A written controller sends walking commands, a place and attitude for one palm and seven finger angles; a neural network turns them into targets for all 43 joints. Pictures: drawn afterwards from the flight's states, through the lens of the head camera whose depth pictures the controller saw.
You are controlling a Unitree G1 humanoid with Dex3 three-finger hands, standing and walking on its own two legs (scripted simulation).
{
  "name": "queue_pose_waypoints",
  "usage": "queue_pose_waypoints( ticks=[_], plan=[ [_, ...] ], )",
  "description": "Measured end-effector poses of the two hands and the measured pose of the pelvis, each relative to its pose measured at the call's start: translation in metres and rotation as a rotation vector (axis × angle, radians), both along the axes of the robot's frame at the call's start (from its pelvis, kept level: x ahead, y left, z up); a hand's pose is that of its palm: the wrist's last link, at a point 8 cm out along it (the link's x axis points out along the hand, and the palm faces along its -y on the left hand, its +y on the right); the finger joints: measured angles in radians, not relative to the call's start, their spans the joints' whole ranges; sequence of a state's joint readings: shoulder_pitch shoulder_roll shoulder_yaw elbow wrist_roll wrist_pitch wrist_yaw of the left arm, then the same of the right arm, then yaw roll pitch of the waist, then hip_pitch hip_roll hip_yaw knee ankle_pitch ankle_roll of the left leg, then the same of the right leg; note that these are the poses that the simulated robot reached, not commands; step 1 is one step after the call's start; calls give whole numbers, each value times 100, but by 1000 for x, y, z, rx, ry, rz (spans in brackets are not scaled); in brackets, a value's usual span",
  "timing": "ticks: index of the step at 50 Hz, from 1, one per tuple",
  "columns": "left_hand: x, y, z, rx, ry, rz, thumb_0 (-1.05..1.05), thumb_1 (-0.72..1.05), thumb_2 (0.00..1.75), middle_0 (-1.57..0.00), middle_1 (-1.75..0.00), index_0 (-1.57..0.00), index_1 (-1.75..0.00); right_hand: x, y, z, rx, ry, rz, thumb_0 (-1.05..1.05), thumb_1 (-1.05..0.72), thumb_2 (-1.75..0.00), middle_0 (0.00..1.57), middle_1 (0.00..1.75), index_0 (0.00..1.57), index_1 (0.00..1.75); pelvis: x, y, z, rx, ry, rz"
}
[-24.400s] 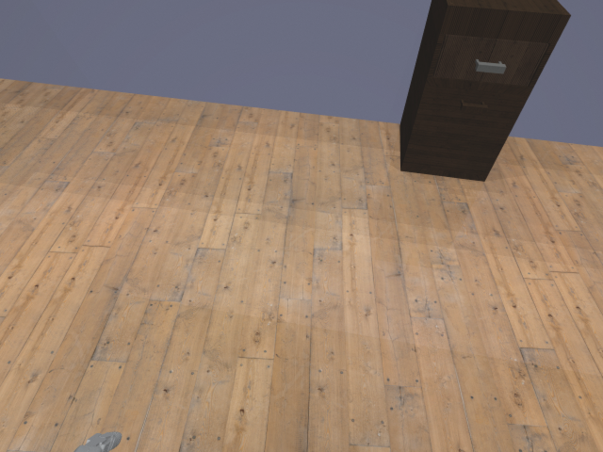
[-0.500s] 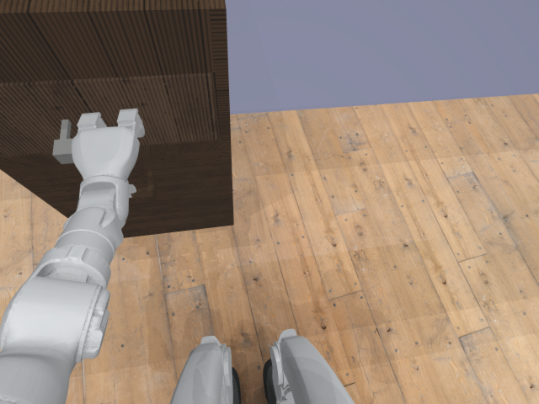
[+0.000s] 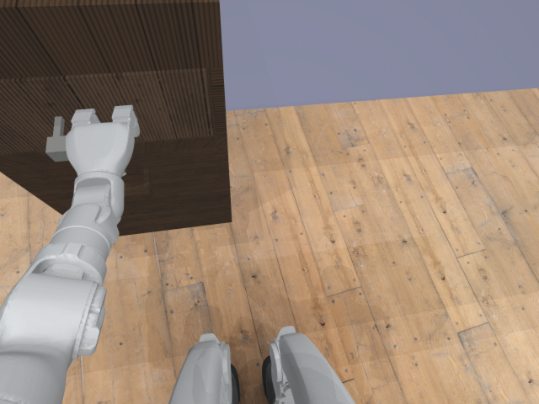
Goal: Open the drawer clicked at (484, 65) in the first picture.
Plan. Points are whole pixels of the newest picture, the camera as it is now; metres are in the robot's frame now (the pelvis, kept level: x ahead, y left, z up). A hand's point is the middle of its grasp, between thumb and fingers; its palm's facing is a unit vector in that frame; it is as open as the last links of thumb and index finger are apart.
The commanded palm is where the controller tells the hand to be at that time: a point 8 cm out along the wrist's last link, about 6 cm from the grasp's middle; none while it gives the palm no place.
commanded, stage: pull the drawer open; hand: left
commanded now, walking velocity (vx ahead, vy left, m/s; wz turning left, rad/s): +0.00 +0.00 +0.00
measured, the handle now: (88, 133) +0.54 +0.25 -0.03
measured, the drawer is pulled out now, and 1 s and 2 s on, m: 0.00 0.05 0.10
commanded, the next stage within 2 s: none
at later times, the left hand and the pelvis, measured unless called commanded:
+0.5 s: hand (115, 171) +0.48 +0.21 -0.05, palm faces -0.05 -0.05 -1.00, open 5.9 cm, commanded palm +0.44 +0.20 +0.00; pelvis +0.03 +0.01 +0.02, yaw -1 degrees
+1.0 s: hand (115, 190) +0.45 +0.21 -0.05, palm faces -0.05 -0.05 -1.00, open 5.9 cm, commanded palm +0.41 +0.20 +0.00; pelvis +0.03 +0.01 +0.03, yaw -1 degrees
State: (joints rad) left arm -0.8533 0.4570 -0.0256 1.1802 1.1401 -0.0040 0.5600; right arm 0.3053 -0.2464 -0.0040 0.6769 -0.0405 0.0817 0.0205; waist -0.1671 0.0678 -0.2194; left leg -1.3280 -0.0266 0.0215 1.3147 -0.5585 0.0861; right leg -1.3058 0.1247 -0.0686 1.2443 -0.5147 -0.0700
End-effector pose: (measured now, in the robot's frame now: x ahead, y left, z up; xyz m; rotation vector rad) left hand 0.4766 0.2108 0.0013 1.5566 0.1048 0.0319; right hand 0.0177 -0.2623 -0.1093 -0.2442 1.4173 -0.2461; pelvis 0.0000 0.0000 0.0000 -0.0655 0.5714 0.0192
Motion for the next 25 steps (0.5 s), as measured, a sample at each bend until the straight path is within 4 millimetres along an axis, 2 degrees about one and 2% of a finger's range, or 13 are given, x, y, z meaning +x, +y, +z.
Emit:
queue_pose_waypoints(
  ticks=[12, 25],
  plan=[
    [-3, 0, 1, -21, 10, -4, 0, 66, 75, -33, -135, -37, -133, 5, 3, 5, 11, 6, -21, 0, -91, -90, 20, 30, 20, 30, 9, 2, 7, 8, -6, -20],
    [-14, 1, 1, -40, 4, -19, 1, 66, 75, -32, -135, -41, -135, 42, 8, 12, 27, -25, 3, 0, -91, -90, 20, 30, 20, 30, 27, 7, 18, 11, -16, -23]
  ],
)
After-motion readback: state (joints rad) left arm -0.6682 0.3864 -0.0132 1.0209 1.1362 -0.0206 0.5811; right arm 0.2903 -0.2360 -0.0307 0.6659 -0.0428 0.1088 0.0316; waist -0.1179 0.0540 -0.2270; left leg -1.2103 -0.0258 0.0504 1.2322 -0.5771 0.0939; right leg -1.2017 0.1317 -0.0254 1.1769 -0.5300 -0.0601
